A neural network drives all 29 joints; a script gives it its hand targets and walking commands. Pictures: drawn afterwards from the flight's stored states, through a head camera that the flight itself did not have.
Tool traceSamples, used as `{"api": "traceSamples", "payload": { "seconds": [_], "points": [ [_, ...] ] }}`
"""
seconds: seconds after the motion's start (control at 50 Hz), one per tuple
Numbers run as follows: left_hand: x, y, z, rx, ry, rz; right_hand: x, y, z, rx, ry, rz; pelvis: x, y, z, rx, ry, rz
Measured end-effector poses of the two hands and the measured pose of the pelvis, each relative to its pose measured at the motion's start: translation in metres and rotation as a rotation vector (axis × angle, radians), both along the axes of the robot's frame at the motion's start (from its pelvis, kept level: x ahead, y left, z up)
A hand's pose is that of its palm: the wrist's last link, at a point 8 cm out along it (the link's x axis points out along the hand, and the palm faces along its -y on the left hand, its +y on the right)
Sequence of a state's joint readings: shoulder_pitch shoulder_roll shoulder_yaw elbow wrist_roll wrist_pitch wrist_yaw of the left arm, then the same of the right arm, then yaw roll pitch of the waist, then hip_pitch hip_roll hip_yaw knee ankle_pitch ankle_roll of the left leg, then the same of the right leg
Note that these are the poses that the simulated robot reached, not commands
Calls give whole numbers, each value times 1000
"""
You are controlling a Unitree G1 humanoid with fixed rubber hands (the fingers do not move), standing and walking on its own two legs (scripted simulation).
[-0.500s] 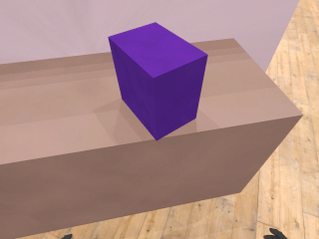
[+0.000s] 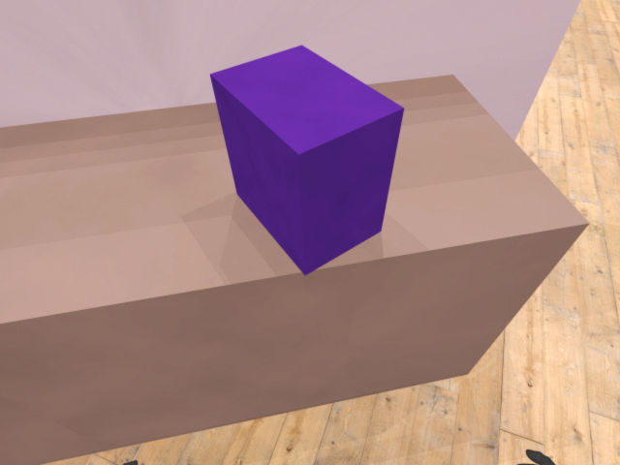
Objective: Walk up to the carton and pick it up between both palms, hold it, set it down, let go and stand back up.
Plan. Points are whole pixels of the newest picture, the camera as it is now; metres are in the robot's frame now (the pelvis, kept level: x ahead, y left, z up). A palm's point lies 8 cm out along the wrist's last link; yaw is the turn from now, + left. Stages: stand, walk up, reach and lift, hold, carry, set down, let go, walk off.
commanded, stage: stand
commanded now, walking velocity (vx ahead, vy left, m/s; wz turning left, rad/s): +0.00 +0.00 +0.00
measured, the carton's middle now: (303, 160) +0.56 +0.03 +0.08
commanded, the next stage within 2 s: walk up in 0.78 s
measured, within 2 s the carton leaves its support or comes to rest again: neither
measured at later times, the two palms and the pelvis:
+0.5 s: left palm out of the picture +0.09 +0.30 -0.11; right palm out of the picture +0.09 -0.30 -0.11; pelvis +0.01 +0.00 +0.00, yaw +0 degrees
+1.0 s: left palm out of the picture +0.09 +0.30 -0.11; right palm out of the picture +0.09 -0.30 -0.11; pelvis +0.01 +0.00 +0.00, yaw +0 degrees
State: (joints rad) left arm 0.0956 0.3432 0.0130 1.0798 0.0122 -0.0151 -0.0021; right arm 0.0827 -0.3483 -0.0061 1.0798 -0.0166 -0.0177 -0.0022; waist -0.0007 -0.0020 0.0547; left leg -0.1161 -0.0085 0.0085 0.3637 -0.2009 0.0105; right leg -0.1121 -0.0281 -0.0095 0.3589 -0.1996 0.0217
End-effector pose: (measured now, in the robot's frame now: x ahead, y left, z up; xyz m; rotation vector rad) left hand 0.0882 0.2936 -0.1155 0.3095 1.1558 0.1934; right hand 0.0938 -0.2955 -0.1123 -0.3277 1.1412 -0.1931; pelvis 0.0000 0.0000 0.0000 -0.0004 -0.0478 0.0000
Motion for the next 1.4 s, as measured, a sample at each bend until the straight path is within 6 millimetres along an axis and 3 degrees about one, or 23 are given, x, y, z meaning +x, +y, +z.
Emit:
{"api": "traceSamples", "payload": {
  "seconds": [0.42,0.74,1.0,1.18,1.28,1.4],
  "points": [
    [4,5,1,11,15,-7,-5,-1,0,-5,20,-12,4,3,1,0,5,-5],
    [11,4,1,1,-1,-7,6,-2,4,-10,-12,-10,7,4,1,0,3,-8],
    [6,8,1,10,19,-3,-2,-4,3,-14,12,-20,8,4,1,0,5,-8],
    [10,20,0,41,-32,25,-4,-27,-8,-21,30,-1,33,-5,-15,10,-2,15],
    [3,26,0,62,-35,69,27,-29,-11,-35,53,45,55,-7,-19,-6,-12,53],
    [-13,46,-5,74,46,135,107,-4,-3,-29,-36,145,84,8,-23,-7,-22,93]
  ]
}}
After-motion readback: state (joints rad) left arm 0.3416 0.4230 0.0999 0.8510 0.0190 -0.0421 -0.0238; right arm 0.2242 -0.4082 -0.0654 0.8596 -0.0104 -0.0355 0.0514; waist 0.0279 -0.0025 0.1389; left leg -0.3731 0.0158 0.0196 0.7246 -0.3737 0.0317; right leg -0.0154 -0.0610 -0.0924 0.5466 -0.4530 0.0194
